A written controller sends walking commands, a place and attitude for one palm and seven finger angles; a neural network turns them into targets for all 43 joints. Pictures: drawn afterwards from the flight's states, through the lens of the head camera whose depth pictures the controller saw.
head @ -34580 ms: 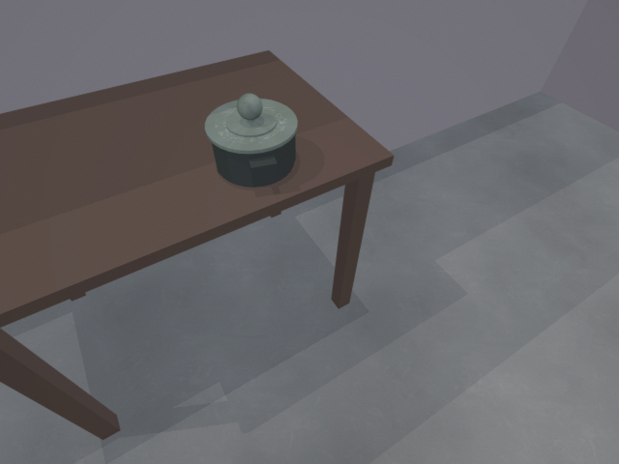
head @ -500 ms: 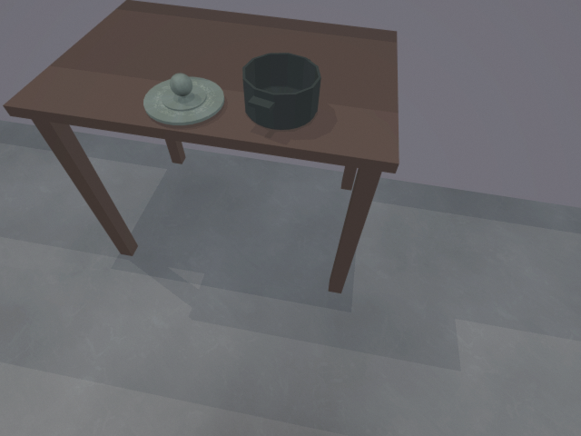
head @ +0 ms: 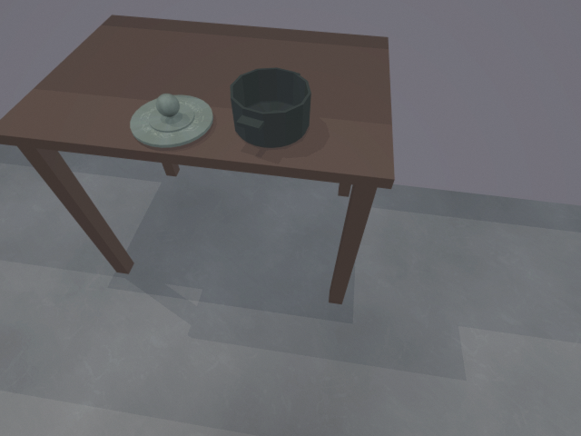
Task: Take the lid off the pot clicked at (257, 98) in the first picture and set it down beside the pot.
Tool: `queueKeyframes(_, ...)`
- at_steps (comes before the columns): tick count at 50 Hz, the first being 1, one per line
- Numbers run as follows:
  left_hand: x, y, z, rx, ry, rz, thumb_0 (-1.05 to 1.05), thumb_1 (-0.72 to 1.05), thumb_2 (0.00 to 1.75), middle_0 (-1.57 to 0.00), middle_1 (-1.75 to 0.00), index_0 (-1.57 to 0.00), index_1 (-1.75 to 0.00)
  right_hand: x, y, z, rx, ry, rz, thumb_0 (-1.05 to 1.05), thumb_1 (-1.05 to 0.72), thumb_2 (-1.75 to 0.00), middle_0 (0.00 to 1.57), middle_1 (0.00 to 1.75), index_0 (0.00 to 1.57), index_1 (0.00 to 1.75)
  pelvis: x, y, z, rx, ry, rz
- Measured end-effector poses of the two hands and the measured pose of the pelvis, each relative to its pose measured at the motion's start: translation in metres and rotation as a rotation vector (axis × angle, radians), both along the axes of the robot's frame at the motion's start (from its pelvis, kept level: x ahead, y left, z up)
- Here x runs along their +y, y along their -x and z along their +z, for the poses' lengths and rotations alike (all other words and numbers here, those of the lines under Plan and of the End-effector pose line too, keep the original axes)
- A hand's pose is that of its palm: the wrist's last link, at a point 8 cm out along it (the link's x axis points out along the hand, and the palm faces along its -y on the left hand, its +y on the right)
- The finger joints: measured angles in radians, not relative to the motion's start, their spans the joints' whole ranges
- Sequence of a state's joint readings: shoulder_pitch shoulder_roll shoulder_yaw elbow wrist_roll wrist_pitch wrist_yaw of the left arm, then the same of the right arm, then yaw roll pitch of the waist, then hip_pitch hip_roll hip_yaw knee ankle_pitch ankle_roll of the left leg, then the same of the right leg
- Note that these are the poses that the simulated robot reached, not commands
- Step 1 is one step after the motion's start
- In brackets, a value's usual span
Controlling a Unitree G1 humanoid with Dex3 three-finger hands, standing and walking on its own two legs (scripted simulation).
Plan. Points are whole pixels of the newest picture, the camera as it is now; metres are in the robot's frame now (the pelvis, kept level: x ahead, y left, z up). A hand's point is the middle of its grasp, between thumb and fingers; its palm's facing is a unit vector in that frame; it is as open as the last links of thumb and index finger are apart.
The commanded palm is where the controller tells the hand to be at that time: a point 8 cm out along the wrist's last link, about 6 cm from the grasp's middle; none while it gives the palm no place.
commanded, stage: let the arm hang, fingers relaxed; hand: left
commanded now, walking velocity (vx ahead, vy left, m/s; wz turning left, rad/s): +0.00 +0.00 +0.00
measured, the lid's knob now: (167, 105) +0.77 +0.31 -0.01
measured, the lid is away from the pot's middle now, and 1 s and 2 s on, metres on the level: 0.24 0.24 0.24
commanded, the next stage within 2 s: look to check the result in 0.46 s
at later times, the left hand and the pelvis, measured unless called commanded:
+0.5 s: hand out of the picture +0.06 +0.19 -0.18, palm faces +0.01 -0.98 -0.21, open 7.4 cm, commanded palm none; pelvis +0.02 +0.01 +0.00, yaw -1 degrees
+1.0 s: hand out of the picture +0.07 +0.19 -0.18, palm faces +0.01 -0.98 -0.20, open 7.3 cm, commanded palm none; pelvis +0.02 +0.01 +0.00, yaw -2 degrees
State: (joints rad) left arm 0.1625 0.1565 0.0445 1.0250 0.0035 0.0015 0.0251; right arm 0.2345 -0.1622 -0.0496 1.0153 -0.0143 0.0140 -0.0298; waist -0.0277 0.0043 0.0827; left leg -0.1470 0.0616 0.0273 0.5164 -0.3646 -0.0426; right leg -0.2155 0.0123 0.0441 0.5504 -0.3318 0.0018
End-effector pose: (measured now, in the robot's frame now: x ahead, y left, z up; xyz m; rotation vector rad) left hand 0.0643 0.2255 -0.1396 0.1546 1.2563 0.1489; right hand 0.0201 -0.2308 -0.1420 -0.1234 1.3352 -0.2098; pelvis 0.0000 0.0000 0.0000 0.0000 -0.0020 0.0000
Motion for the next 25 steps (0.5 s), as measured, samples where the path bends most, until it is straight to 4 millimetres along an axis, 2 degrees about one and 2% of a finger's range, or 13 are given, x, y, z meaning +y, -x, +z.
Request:
queueKeyframes(9, 0.009, 0.003, -0.003, 0.04, -0.012, 0.005, 0.0, 0.91, 0.89, -0.2, -0.3, -0.2, -0.3, 0.001, -0.009, 0.0, 0.009, 0.005, -0.004, 0.01, -0.91, -0.9, 0.2, 0.3, 0.2, 0.3, 0.002, -0.009, -0.001, -0.001, 0.005, -0.009)
queueKeyframes(18, 0.015, 0.009, -0.005, 0.079, -0.015, 0.005, 0.0, 0.91, 0.89, -0.2, -0.3, -0.2, -0.3, 0.013, 0.001, -0.001, 0.053, -0.01, -0.023, 0.0, -0.91, -0.9, 0.2, 0.3, 0.2, 0.3, 0.006, -0.015, -0.001, 0.003, 0.008, -0.016)
queueKeyframes(25, 0.015, 0.005, -0.006, 0.082, -0.01, 0.0, 0.0, 0.91, 0.89, -0.2, -0.3, -0.2, -0.3, 0.019, 0.01, -0.002, 0.079, -0.016, -0.04, 0.0, -0.91, -0.9, 0.2, 0.3, 0.2, 0.3, 0.009, -0.019, -0.002, 0.005, 0.006, -0.021)
